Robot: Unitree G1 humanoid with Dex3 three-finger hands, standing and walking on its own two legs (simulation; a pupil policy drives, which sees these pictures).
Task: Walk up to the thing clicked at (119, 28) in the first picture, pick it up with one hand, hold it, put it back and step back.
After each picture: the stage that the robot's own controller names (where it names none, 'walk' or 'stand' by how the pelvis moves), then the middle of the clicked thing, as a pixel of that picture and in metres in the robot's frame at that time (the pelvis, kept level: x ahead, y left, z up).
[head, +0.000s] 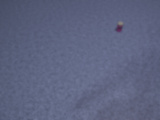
stand; (119, 27) +1.64 -0.46 -0.72
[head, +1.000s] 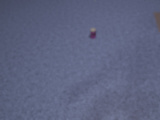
walk; (93, 33) +1.57 -0.02 -0.70
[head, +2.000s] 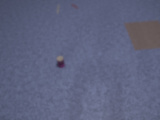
walk; (60, 62) +1.04 +0.28 -0.71
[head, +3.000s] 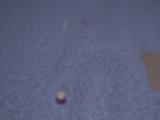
walk; (61, 98) +0.63 +0.19 -0.70
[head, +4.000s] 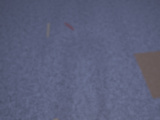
walk; out of the picture +0.37 +0.19 -0.70
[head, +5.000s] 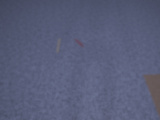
stand; out of the picture +0.31 +0.18 -0.72
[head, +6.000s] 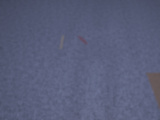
stand; out of the picture +0.32 +0.17 -0.72
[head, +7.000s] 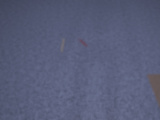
stand; out of the picture +0.33 +0.17 -0.73
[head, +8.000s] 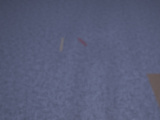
stand; out of the picture +0.32 +0.17 -0.73
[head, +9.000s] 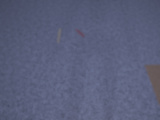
stand; out of the picture +0.32 +0.17 -0.72
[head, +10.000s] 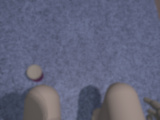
go down; (35, 73) +0.39 +0.19 -0.37
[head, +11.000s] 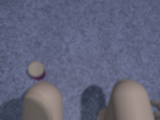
go down; (37, 71) +0.40 +0.19 -0.31
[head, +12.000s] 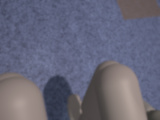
close in; out of the picture +0.40 +0.23 -0.22
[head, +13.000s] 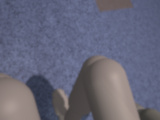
close; out of the picture +0.40 +0.25 -0.22
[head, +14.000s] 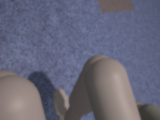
lift; out of the picture +0.38 +0.24 -0.23
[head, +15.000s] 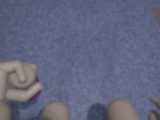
lift; (27, 83) +0.32 +0.19 -0.02
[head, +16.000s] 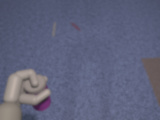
hold; (38, 93) +0.32 +0.16 -0.01
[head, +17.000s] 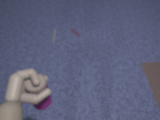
hold; (39, 92) +0.32 +0.17 +0.00
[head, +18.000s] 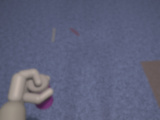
hold; (41, 92) +0.32 +0.16 -0.01
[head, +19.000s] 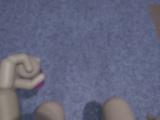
crouch; (32, 74) +0.37 +0.17 -0.08
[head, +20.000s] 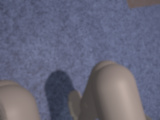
lower; out of the picture +0.43 +0.24 -0.20
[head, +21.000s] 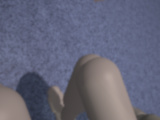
lower; out of the picture +0.43 +0.26 -0.23
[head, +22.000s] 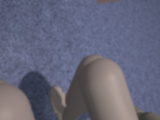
lower; out of the picture +0.42 +0.26 -0.23
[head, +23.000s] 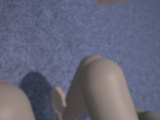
lower; out of the picture +0.42 +0.26 -0.23
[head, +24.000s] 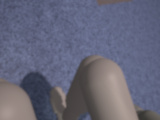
loosen; out of the picture +0.41 +0.26 -0.23
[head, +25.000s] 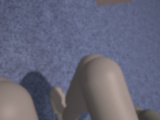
withdraw; out of the picture +0.40 +0.23 -0.23
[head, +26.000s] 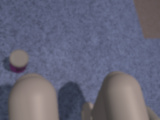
stand; (18, 62) +0.41 +0.20 -0.26
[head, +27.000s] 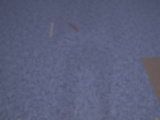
stand; out of the picture +0.35 +0.15 -0.64
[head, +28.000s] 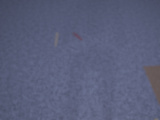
stand; out of the picture +0.34 +0.16 -0.67
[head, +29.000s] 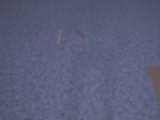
stand; out of the picture +0.35 +0.16 -0.67
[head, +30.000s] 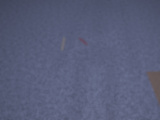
walk; out of the picture +0.37 +0.15 -0.72
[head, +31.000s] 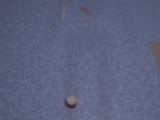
walk; (71, 102) +0.48 +0.08 -0.69
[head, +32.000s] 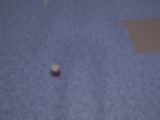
walk; (56, 70) +0.75 +0.21 -0.70
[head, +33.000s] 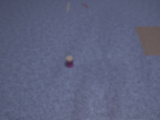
stand; (69, 61) +1.01 +0.16 -0.70
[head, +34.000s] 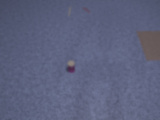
stand; (71, 66) +0.99 +0.13 -0.72
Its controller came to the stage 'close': yes
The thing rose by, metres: 0.72
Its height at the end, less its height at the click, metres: +0.00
